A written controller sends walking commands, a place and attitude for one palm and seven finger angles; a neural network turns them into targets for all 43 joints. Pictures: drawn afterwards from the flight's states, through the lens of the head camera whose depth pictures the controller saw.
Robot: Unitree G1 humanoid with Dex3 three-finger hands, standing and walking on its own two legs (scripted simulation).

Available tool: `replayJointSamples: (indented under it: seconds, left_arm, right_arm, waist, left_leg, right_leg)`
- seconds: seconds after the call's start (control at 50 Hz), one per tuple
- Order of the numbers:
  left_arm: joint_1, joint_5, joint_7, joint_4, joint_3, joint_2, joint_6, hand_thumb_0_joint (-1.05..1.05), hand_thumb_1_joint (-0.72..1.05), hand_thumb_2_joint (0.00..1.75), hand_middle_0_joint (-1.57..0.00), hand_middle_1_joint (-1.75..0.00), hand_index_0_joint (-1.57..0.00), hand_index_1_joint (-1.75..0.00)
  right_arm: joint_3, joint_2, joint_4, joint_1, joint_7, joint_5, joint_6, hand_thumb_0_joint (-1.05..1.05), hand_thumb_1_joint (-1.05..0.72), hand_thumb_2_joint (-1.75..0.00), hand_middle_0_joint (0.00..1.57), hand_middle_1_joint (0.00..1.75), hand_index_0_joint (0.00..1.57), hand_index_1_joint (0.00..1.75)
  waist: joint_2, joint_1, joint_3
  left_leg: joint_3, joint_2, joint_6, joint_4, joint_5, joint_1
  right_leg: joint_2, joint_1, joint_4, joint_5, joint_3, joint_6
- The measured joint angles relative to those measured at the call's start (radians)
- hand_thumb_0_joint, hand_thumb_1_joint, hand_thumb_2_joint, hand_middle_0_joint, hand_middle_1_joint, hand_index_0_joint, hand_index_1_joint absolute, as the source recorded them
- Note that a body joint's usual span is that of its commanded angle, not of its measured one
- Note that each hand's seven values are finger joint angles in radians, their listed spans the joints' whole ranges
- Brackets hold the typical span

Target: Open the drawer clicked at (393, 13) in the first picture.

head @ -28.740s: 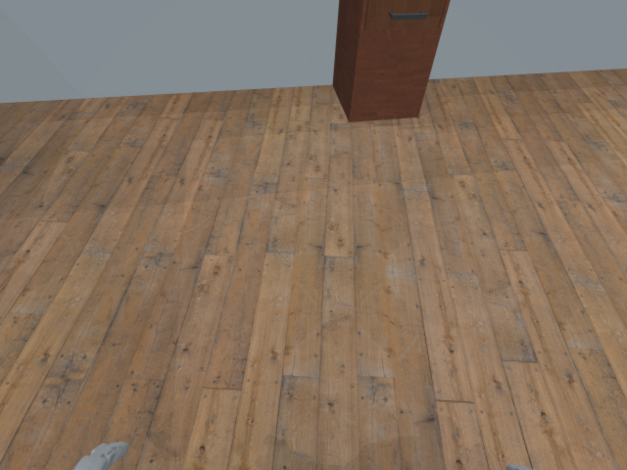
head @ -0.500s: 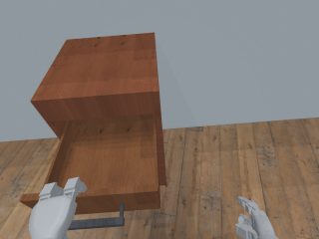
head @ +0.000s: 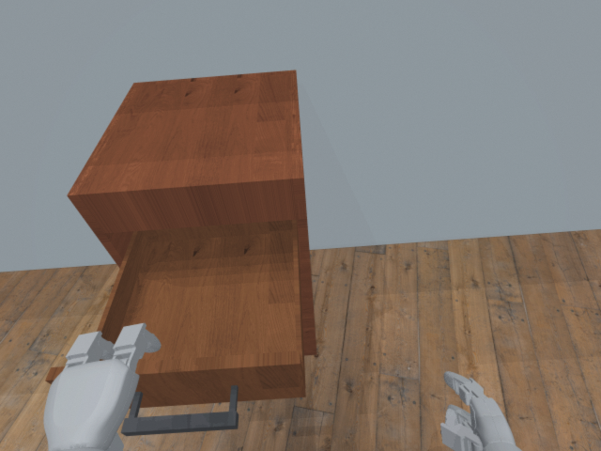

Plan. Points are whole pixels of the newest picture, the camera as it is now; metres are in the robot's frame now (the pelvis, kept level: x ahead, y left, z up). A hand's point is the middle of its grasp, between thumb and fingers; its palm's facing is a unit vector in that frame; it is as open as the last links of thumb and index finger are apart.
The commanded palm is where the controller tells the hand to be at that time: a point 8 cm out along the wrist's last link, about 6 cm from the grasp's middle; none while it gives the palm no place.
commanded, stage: draw the hand back to the body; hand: left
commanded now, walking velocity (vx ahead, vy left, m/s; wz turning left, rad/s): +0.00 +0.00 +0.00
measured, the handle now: (183, 409) +0.21 +0.23 -0.14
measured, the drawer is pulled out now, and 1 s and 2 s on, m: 0.30 0.30 0.30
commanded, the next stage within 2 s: step back with the hand held close in 1.42 s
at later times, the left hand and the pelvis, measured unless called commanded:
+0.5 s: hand (84, 384) +0.17 +0.26 +0.09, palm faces +0.21 -0.56 -0.80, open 13.8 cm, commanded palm +0.13 +0.28 +0.14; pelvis +0.00 +0.02 +0.02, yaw +1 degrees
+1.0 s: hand (57, 324) +0.19 +0.25 +0.17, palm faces +0.37 -0.84 -0.41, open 10.6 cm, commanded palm +0.14 +0.30 +0.21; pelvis +0.02 +0.02 +0.04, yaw +2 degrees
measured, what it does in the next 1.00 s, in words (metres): stands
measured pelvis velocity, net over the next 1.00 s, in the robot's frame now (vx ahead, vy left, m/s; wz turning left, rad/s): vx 0.02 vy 0.02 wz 0.04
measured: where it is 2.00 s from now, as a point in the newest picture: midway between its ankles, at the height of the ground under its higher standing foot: outside the picture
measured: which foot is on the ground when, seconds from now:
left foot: down 0.00-1.00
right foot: down 0.00-1.00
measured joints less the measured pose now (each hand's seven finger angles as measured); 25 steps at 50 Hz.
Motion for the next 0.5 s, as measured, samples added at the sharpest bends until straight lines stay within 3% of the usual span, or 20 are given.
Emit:
replayJointSamples:
  seconds: [0.18,0.3,0.44,0.48,0.5]
  left_arm:
    - [0.028,-0.072,-0.070,-0.031,0.042,0.027,0.053,0.00,-0.49,0.30,-0.31,-1.20,-0.32,-1.20]
    - [0.043,-0.080,-0.121,-0.085,0.048,0.056,0.007,0.00,-0.49,0.30,-0.32,-1.20,-0.32,-1.20]
    - [0.035,-0.087,-0.129,-0.135,0.091,0.090,-0.022,0.00,-0.49,0.30,-0.32,-1.20,-0.32,-1.20]
    - [0.025,-0.440,-0.170,-0.154,0.108,0.035,-0.021,0.00,-0.49,0.30,-0.31,-1.19,-0.32,-1.20]
    - [0.024,-0.581,-0.191,-0.163,0.118,-0.006,-0.019,0.00,-0.48,0.31,-0.31,-1.19,-0.32,-1.20]
  right_arm:
    - [0.005,-0.006,0.006,0.000,-0.008,0.023,0.001,0.01,-0.91,-0.90,0.20,0.30,0.20,0.30]
    - [0.007,-0.014,0.008,-0.002,-0.018,0.014,-0.018,0.01,-0.91,-0.90,0.20,0.30,0.20,0.30]
    - [0.005,-0.010,0.006,-0.019,-0.017,0.017,-0.018,0.01,-0.91,-0.90,0.20,0.30,0.20,0.30]
    - [0.009,-0.004,-0.003,-0.018,-0.032,0.037,-0.045,0.01,-0.91,-0.90,0.20,0.30,0.20,0.30]
    - [0.014,0.002,-0.010,-0.007,-0.043,0.045,-0.070,0.01,-0.91,-0.90,0.20,0.30,0.20,0.30]
  waist:
    - [0.007,0.002,0.008]
    - [0.004,0.012,0.029]
    - [0.011,0.019,0.048]
    - [0.023,0.001,0.091]
    - [0.025,-0.005,0.105]
  left_leg:
    - [0.005,-0.003,0.004,-0.062,0.025,0.065]
    - [-0.006,-0.006,0.008,-0.094,0.041,0.105]
    - [-0.008,-0.008,0.014,-0.111,0.049,0.128]
    - [-0.013,-0.015,0.019,-0.130,0.054,0.179]
    - [-0.012,-0.018,0.021,-0.146,0.057,0.208]
  right_leg:
    - [-0.005,0.063,-0.059,0.025,0.009,0.007]
    - [-0.007,0.112,-0.106,0.045,0.000,0.010]
    - [-0.010,0.142,-0.136,0.059,0.000,0.017]
    - [-0.017,0.197,-0.159,0.063,-0.004,0.022]
    - [-0.021,0.225,-0.174,0.066,-0.003,0.025]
